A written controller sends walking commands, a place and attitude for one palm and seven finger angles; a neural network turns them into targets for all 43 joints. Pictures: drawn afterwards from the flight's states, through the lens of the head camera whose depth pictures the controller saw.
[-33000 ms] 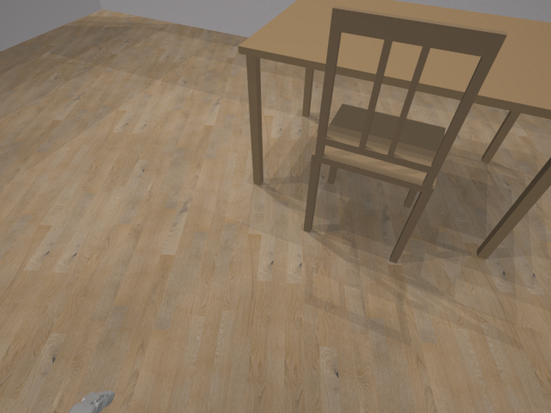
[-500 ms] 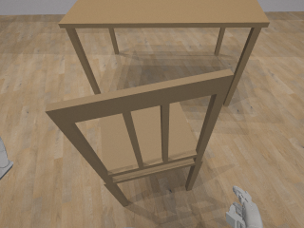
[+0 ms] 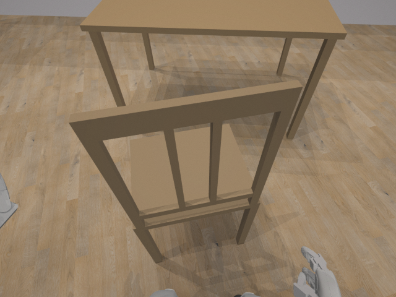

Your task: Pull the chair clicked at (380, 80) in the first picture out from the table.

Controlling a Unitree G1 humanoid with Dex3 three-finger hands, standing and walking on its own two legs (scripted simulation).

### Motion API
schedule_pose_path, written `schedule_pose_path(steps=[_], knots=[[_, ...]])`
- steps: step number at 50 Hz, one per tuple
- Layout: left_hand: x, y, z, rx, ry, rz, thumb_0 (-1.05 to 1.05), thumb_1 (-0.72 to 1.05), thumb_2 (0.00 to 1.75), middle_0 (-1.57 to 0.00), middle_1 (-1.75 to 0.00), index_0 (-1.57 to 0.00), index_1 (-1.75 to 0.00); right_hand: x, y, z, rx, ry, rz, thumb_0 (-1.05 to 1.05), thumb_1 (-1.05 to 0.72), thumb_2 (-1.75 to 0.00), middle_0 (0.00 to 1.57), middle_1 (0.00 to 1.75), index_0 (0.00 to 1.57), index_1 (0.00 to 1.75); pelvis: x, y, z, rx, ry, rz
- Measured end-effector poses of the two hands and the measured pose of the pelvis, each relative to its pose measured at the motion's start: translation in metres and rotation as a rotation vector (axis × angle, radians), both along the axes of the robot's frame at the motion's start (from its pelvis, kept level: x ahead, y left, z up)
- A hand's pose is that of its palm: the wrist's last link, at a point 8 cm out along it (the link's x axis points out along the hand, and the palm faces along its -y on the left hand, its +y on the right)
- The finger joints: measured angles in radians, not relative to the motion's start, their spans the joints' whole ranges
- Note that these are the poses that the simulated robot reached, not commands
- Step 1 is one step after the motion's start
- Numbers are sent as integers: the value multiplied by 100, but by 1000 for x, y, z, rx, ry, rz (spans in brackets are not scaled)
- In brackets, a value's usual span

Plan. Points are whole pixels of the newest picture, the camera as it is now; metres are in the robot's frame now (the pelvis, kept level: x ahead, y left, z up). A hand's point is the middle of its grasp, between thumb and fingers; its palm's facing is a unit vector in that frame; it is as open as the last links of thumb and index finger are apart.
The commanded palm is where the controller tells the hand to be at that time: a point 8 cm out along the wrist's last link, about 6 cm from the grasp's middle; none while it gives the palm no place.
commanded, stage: step back with the hand held close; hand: left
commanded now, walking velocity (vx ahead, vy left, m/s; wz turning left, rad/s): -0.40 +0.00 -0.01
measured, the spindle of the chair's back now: (176, 174) +0.40 +0.09 -0.04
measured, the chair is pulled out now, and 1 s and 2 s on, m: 0.60 0.60 0.60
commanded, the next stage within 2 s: stop stepping back and stand still in 1.28 s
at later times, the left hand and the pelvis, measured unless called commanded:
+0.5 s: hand (15, 198) +0.21 +0.27 +0.18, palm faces +0.42 -0.72 -0.55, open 7.4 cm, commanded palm +0.15 +0.30 +0.19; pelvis +0.01 +0.01 +0.00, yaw +0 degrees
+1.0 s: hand (12, 207) +0.20 +0.26 +0.19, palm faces +0.39 -0.79 -0.47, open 7.4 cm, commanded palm +0.13 +0.30 +0.19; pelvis -0.02 +0.00 +0.01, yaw -2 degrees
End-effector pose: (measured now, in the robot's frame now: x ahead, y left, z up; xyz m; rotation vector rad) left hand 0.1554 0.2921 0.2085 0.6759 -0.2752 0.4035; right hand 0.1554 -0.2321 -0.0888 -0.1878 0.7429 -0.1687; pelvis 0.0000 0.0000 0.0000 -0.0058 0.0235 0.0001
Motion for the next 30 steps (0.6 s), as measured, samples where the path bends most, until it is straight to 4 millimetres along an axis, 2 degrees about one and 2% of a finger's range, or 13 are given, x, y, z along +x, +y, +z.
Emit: schedule_pose_path(steps=[18,26,30], knots=[[13,-2,-3,-10,-31,-51,1,89,90,-22,-30,-21,-30,1,-9,4,-44,13,-30,1,-90,-90,20,30,20,30,4,1,0,-8,18,-1],[16,12,-8,17,-13,-47,1,89,90,-22,-30,-21,-30,7,-3,10,-48,-13,-48,1,-90,-90,20,30,20,30,6,4,-2,-2,13,-6],[15,6,-9,12,-34,-42,1,89,90,-22,-30,-21,-30,13,1,5,-29,-26,-16,1,-90,-90,20,30,20,30,7,-3,-6,-3,2,-3]])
